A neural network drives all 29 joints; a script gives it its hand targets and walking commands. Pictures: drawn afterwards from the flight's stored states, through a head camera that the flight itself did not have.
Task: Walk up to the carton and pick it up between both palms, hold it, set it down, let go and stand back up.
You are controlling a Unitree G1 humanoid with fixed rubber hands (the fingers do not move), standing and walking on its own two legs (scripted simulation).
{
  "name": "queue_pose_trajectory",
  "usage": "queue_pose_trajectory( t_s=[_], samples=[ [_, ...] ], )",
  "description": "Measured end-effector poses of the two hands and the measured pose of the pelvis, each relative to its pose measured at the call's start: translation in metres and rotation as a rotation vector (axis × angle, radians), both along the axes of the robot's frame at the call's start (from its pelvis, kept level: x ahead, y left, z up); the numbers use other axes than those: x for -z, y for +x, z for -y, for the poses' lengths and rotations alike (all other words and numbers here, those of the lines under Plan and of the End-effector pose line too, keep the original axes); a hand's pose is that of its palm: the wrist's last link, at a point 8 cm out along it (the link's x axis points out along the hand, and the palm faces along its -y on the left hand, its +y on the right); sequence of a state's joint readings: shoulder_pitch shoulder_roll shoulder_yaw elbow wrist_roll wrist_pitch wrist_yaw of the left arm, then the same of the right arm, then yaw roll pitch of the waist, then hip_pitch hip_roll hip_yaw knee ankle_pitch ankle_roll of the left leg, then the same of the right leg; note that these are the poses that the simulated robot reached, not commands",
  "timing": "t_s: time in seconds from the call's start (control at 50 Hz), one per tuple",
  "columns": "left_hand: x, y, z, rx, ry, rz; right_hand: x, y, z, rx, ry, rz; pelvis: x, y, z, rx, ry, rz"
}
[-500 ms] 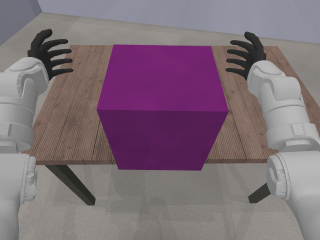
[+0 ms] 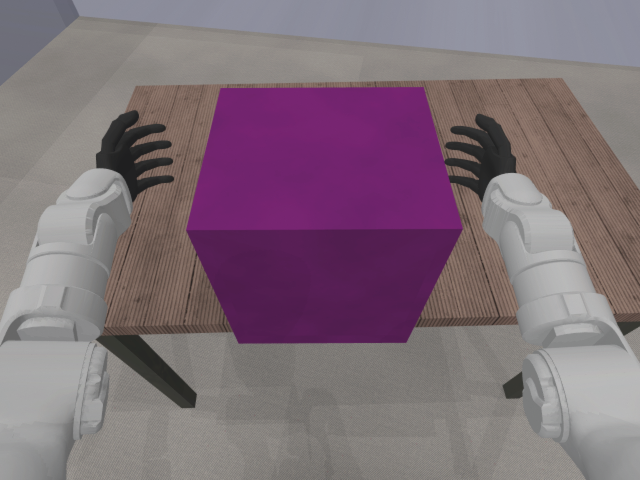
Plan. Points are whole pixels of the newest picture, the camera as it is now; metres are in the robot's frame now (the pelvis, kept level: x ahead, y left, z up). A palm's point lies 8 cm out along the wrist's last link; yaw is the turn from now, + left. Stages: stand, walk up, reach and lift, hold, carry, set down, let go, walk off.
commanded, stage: reach and lift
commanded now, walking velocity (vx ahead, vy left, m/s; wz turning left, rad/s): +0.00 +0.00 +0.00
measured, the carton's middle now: (322, 227) +0.45 -0.02 +0.04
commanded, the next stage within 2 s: none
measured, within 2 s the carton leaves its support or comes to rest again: neither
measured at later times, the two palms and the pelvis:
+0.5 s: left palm (141, 223) +0.46 +0.22 +0.06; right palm (466, 225) +0.43 -0.22 +0.05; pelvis +0.01 +0.01 -0.01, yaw +0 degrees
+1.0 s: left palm (146, 231) +0.45 +0.21 +0.06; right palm (455, 226) +0.42 -0.20 +0.05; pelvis +0.00 +0.01 -0.01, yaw +0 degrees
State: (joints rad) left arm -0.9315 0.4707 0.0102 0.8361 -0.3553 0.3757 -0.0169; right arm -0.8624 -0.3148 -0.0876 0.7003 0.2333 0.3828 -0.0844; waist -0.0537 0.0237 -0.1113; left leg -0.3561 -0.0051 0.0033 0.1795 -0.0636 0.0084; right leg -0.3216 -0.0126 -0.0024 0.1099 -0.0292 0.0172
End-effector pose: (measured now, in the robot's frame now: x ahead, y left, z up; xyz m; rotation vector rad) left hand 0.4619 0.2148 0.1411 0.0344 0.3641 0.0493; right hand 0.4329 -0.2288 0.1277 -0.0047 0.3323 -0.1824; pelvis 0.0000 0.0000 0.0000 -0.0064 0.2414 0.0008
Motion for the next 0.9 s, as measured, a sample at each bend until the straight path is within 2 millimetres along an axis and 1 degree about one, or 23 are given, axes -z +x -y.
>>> queue_pose_trajectory(
  t_s=[0.08, 0.16, 0.24, 0.36, 0.46, 0.54, 0.62, 0.68, 0.78, 0.9],
  samples=[
    [0.008, 0.0, 0.0, -0.004, -0.009, 0.0, 0.006, 0.002, -0.006, -0.012, -0.007, -0.002, 0.0, 0.002, 0.001, 0.0, 0.0, -0.011],
    [0.022, -0.003, -0.002, -0.004, -0.011, -0.009, 0.017, 0.001, -0.011, -0.021, -0.01, -0.004, 0.001, 0.003, 0.0, -0.003, -0.001, -0.013],
    [0.041, -0.008, -0.008, -0.007, -0.007, -0.018, 0.033, -0.001, -0.012, -0.023, -0.009, -0.011, 0.001, 0.003, 0.0, -0.006, -0.002, -0.022],
    [0.067, -0.012, -0.012, -0.008, 0.007, -0.02, 0.063, -0.005, -0.012, -0.029, 0.004, -0.031, 0.003, 0.003, -0.002, -0.006, -0.004, -0.068],
    [0.078, -0.008, -0.006, 0.003, 0.015, 0.003, 0.079, -0.006, -0.011, -0.037, 0.014, -0.024, 0.006, 0.004, -0.004, -0.004, -0.004, -0.126],
    [0.077, -0.003, 0.003, 0.017, 0.014, 0.026, 0.08, -0.005, -0.01, -0.04, 0.013, 0.003, 0.007, 0.007, -0.006, 0.002, -0.004, -0.158],
    [0.072, 0.0, 0.011, 0.028, 0.009, 0.033, 0.072, -0.004, -0.008, -0.04, 0.005, 0.033, 0.007, 0.009, -0.007, 0.011, -0.003, -0.158],
    [0.069, -0.001, 0.013, 0.03, 0.004, 0.031, 0.064, -0.003, -0.006, -0.041, -0.004, 0.047, 0.007, 0.01, -0.007, 0.017, -0.003, -0.139],
    [0.069, -0.006, 0.008, 0.019, -0.002, 0.021, 0.057, -0.004, -0.007, -0.045, -0.011, 0.042, 0.006, 0.007, -0.007, 0.022, -0.002, -0.105],
    [0.076, -0.012, -0.001, 0.011, 0.014, 0.017, 0.065, -0.007, -0.016, -0.058, 0.0, 0.01, 0.006, 0.0, -0.006, 0.015, -0.003, -0.105]
  ],
)
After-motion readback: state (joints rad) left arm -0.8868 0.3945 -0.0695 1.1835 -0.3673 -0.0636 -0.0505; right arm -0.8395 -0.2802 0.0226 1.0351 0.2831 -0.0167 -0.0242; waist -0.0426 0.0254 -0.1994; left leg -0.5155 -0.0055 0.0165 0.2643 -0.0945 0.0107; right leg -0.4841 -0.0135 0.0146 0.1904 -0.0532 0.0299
